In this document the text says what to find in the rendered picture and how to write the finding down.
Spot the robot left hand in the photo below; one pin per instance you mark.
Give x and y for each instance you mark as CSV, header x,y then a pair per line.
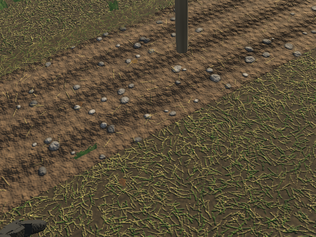
x,y
25,228

